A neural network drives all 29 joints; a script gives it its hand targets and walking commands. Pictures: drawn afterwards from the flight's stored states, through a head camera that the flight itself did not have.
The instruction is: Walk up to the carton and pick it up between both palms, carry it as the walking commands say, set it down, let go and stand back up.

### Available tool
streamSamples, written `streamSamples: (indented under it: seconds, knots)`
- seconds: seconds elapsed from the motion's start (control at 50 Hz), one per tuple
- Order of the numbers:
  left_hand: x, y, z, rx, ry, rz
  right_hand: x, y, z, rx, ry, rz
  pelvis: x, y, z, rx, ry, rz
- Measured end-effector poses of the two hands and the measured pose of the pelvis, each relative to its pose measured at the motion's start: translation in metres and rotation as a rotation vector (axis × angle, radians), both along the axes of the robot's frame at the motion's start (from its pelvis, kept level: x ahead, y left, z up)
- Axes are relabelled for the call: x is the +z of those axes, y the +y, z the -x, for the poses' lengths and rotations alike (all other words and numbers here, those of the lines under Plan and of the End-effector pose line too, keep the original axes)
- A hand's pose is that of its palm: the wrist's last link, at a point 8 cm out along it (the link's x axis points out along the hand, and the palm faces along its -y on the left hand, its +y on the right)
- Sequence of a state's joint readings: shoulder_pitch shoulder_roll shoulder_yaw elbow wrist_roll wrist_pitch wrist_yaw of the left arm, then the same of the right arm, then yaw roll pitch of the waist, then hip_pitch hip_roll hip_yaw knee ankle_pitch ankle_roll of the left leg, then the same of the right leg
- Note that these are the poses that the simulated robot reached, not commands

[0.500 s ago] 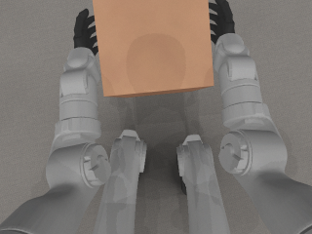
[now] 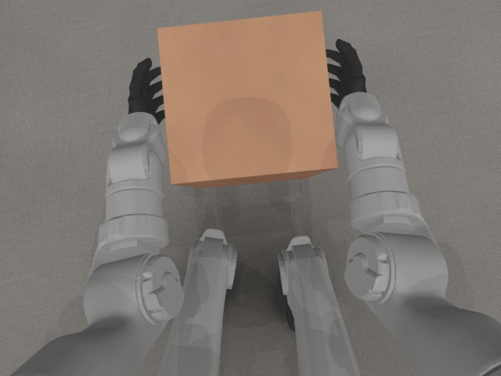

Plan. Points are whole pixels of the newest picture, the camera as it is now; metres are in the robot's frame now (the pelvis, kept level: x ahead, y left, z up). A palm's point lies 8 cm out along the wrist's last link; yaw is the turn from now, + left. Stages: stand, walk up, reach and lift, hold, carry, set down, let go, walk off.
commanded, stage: reach and lift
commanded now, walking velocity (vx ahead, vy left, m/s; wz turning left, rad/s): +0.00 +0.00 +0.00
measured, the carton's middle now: (248, 121) +0.49 +0.04 -0.13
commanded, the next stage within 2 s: none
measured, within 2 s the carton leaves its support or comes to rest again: neither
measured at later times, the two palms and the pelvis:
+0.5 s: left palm (124, 108) +0.45 +0.19 +0.01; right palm (371, 85) +0.49 -0.11 +0.01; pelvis +0.02 +0.00 +0.06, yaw +0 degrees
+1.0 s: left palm (93, 99) +0.43 +0.18 +0.08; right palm (403, 72) +0.47 -0.11 +0.08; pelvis +0.04 +0.00 +0.13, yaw +1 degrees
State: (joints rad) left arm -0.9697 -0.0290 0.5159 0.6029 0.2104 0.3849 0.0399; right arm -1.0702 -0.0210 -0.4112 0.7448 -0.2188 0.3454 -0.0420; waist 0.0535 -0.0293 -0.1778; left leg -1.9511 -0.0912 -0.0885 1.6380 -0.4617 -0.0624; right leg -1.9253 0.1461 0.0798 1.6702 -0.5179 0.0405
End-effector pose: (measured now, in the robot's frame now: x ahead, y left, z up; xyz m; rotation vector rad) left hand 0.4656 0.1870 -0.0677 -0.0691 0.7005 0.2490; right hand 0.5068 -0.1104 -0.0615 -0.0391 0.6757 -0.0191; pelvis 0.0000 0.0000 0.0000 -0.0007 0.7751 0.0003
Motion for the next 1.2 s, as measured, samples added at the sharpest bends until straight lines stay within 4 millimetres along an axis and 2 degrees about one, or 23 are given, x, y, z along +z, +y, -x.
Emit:
streamSamples:
  seconds: [1.2]
  knots:
    - [0.175, -0.004, 0.044, 0.003, 0.009, 0.005, 0.173, -0.005, 0.047, -0.011, 0.010, -0.007, 0.157, 0.001, -0.052, 0.007, -0.219, -0.005]
